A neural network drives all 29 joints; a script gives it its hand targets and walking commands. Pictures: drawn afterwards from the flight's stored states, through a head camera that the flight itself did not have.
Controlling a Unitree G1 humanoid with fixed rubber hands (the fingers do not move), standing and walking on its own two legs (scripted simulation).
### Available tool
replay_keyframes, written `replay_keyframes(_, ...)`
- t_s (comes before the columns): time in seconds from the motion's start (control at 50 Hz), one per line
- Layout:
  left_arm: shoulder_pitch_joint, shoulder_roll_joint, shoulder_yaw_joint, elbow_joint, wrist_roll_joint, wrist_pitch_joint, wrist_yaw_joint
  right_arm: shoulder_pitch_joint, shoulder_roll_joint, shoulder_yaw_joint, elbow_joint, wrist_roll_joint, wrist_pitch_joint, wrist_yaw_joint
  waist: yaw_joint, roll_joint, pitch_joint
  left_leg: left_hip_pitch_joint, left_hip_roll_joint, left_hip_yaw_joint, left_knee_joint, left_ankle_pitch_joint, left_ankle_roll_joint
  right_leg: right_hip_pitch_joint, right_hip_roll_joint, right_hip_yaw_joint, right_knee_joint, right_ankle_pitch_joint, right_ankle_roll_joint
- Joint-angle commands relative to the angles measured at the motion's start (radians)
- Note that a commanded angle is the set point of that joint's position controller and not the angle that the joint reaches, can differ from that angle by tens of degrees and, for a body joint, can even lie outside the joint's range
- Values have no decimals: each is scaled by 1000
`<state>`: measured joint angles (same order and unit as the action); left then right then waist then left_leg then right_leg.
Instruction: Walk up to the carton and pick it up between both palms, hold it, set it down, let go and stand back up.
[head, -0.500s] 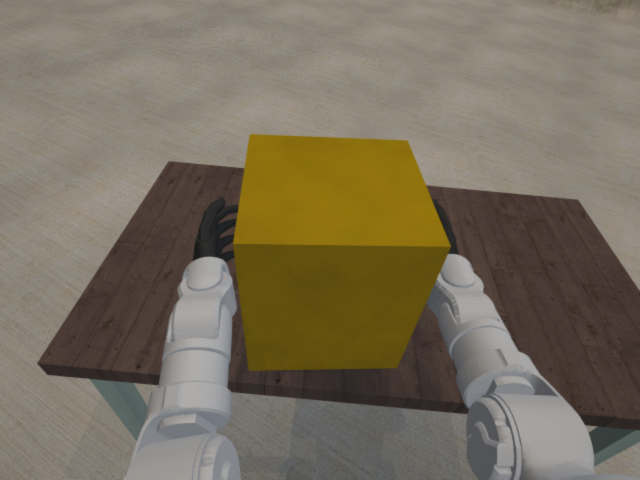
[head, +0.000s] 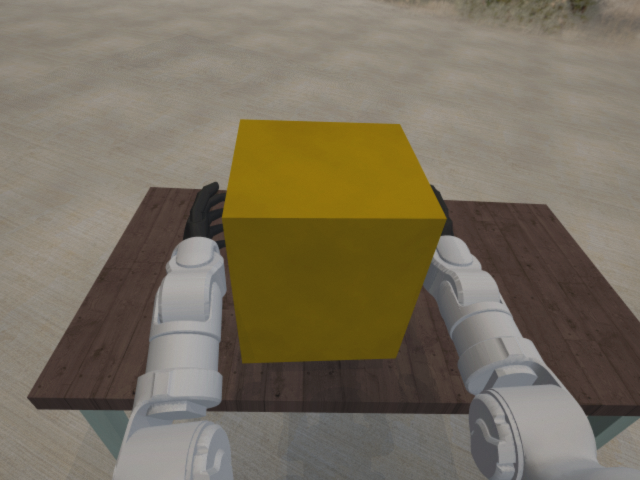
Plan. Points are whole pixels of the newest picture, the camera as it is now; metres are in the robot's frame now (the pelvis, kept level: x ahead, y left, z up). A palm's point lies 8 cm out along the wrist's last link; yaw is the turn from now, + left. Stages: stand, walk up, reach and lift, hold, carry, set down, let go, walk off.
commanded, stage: reach and lift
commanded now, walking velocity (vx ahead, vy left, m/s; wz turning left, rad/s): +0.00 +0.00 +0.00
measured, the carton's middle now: (321, 243) +0.39 +0.00 +0.14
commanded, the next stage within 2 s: hold in 0.80 s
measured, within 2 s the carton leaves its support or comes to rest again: neither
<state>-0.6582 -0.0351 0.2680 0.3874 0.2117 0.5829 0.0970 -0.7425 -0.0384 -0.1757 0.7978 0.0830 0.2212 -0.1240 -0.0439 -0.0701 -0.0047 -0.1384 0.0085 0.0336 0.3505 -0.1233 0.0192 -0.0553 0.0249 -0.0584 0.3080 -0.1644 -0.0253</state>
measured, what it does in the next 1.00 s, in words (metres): stands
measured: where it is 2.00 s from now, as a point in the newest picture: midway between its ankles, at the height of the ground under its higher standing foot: outside the picture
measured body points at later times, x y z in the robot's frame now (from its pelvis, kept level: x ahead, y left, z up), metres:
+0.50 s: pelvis +0.00 +0.01 +0.00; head -0.04 +0.04 +0.45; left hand +0.38 +0.16 +0.16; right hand +0.38 -0.14 +0.16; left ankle +0.05 +0.11 -0.75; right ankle +0.01 -0.10 -0.75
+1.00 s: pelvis +0.00 +0.00 +0.00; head -0.04 +0.03 +0.45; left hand +0.39 +0.15 +0.18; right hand +0.39 -0.15 +0.18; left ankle +0.05 +0.11 -0.75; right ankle +0.01 -0.10 -0.75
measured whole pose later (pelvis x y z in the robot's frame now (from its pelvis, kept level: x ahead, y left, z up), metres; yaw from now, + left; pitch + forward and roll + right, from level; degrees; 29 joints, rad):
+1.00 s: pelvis +0.00 +0.00 +0.00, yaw +0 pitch -6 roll -1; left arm -0.64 0.01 0.22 0.24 0.19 0.70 0.07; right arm -0.70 -0.05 -0.10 0.59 0.19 0.37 -0.19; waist -0.07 -0.06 0.00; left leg -0.13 0.00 0.01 0.37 -0.13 0.02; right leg -0.04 0.03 -0.06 0.31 -0.17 -0.02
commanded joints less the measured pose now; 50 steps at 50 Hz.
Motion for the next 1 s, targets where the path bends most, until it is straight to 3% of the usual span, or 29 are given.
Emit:
replay_keyframes(0.0, -735, -551, -406, -195, -120, -37, -172, -940, 536, 341, -405, 85, -86, 113, 6, 77, -513, 292, -7, -45, -2, 212, -12, 37, 13, 6, -42, 227, 61)
replay_keyframes(0.04, -772, -568, -421, -226, -124, -45, -173, -927, 530, 350, -388, 81, -83, 114, -13, 104, -535, 330, -3, -51, 5, 229, -25, 12, 19, -5, -40, 214, 60)
replay_keyframes(0.08, -768, -586, -459, -267, -134, -42, -166, -934, 538, 370, -444, 86, -84, 112, -1, 132, -561, 338, -5, -55, 16, 261, -37, 12, 22, -3, -30, 232, 54)
replay_keyframes(0.1, -758, -589, -520, -313, -170, -36, -167, -926, 554, 401, -522, 111, -84, 101, -24, 149, -616, 374, 3, -57, 36, 304, -46, 5, 20, -7, -26, 261, 55)
replay_keyframes(0.14, -727, -574, -508, -273, -157, -26, -168, -930, 536, 398, -530, 110, -63, 88, -27, 118, -545, 333, -7, -53, 39, 307, -43, 3, 27, -1, -33, 258, 57)
replay_keyframes(0.16, -751, -593, -558, -335, -179, -22, -166, -952, 557, 437, -601, 141, -60, 86, -31, 129, -608, 353, -7, -56, 51, 341, -41, 5, 27, -3, -27, 281, 55)
replay_keyframes(0.18, -729, -553, -517, -295, -163, -16, -172, -861, 553, 437, -511, 128, -23, 75, -34, 107, -493, 312, -22, -45, 26, 259, -32, 5, 18, -3, -40, 225, 65)
replay_keyframes(0.2, -706, -553, -505, -295, -157, -12, -178, -873, 558, 452, -538, 136, -17, 72, -25, 90, -496, 296, -26, -46, 24, 244, -27, 24, 10, 8, -40, 240, 67)
replay_keyframes(0.24, -761, -567, -547, -374, -181, -15, -177, -877, 581, 470, -584, 155, -11, 66, -46, 99, -564, 321, -13, -60, 34, 280, -30, 33, 15, 6, -26, 271, 65)
replay_keyframes(0.3, -749, -557, -553, -407, -199, -16, -177, -890, 601, 518, -676, 181, -3, 58, -21, 91, -631, 327, -18, -62, 50, 336, -32, 55, 16, 9, -12, 334, 68)
replay_keyframes(0.34, -745, -542, -536, -351, -183, -1, -179, -869, 555, 465, -626, 148, 21, 51, -50, 93, -532, 299, -19, -64, 31, 263, -35, 2, 16, 3, -30, 238, 64)
replay_keyframes(0.36, -781, -558, -568, -420, -194, -1, -180, -885, 582, 501, -660, 165, 18, 57, -27, 105, -583, 315, -15, -57, 38, 266, -28, 11, 15, 6, -22, 232, 65)
replay_keyframes(0.38, -757, -538, -525, -334, -173, 17, -185, -867, 550, 462, -580, 163, 35, 52, -48, 107, -489, 310, -18, -52, 22, 227, -29, -13, 9, 5, -39, 194, 67)
replay_keyframes(0.44, -790, -555, -503, -305, -168, 9, -191, -917, 552, 413, -560, 142, 32, 66, -42, 96, -507, 282, -6, -59, -10, 125, -21, -31, 12, -1, -47, 98, 58)
replay_keyframes(0.46, -811, -583, -523, -328, -189, 7, -183, -968, 572, 442, -610, 158, 22, 68, -26, 87, -555, 294, -4, -60, 2, 181, -21, -29, 20, -4, -37, 138, 53)
replay_keyframes(0.48, -844, -593, -570, -364, -206, -1, -177, -939, 573, 445, -622, 162, 21, 65, -51, 128, -615, 330, 0, -66, 21, 198, -37, -39, 20, -3, -29, 146, 51)
replay_keyframes(0.5, -772, -566, -498, -271, -168, 12, -178, -943, 547, 418, -562, 152, 35, 67, -33, 91, -508, 298, -2, -59, 4, 178, -31, -53, 23, -5, -48, 112, 54)
replay_keyframes(0.54, -817, -575, -508, -290, -177, 11, -179, -956, 553, 413, -549, 153, 32, 74, -35, 112, -532, 294, -3, -64, 3, 145, -36, -43, 17, -1, -40, 114, 56)
replay_keyframes(0.56, -813, -549, -451, -220, -147, 18, -183, -959, 541, 396, -487, 148, 40, 76, -15, 100, -476, 291, -1, -62, -17, 73, -22, -63, 12, 1, -59, 46, 55)
replay_keyframes(0.58, -848, -565, -480, -272, -169, 9, -178, -1008, 583, 410, -548, 145, 28, 78, -10, 79, -543, 276, -1, -52, -11, 110, -18, -38, 16, 2, -44, 99, 55)
replay_keyframes(0.64, -846, -566, -473, -232, -168, 2, -175, -960, 562, 367, -456, 131, 36, 79, -41, 105, -527, 303, 2, -62, -17, 85, -25, -61, 15, 6, -55, 78, 58)
replay_keyframes(0.72, -890, -561, -487, -256, -175, 0, -160, -993, 550, 369, -460, 133, 29, 91, -31, 111, -536, 308, 6, -65, -16, 101, -29, -78, 20, -7, -52, 73, 56)
replay_keyframes(0.78, -852, -568, -496, -290, -188, 10, -160, -1011, 583, 426, -536, 168, 29, 80, -13, 85, -596, 310, -9, -51, 10, 188, -18, -16, 14, 13, -40, 170, 66)
replay_keyframes(0.82, -864, -586, -535, -349, -199, 6, -163, -997, 590, 450, -587, 190, 29, 68, -29, 123, -654, 346, -12, -68, 30, 239, -29, -3, 18, 11, -32, 220, 70)
replay_keyframes(0.86, -843, -537, -478, -308, -155, 18, -169, -938, 569, 433, -503, 174, 50, 63, -17, 104, -535, 316, -13, -58, 10, 206, -29, -6, 17, 15, -45, 179, 70)
replay_keyframes(0.9, -781, -541, -481, -299, -165, 36, -178, -976, 556, 449, -583, 186, 52, 56, -25, 68, -543, 292, -21, -56, 8, 197, -14, 20, 17, 18, -52, 185, 73)
replay_keyframes(0.94, -808, -553, -537, -396, -187, 38, -184, -950, 572, 485, -642, 213, 50, 49, -46, 110, -601, 323, -15, -51, 31, 281, -24, 51, 14, 22, -25, 279, 68)
replay_keyframes(0.96, -781, -522, -507, -405, -168, 44, -185, -922, 585, 511, -661, 233, 61, 38, -22, 92, -592, 311, -27, -48, 40, 310, -27, 73, 13, 25, -24, 333, 79)
replay_keyframes(0.98, -849, -536, -534, -446, -178, 37, -183, -915, 582, 500, -629, 226, 69, 37, -42, 118, -610, 339, -23, -47, 49, 334, -43, 43, 22, 17, -25, 309, 73)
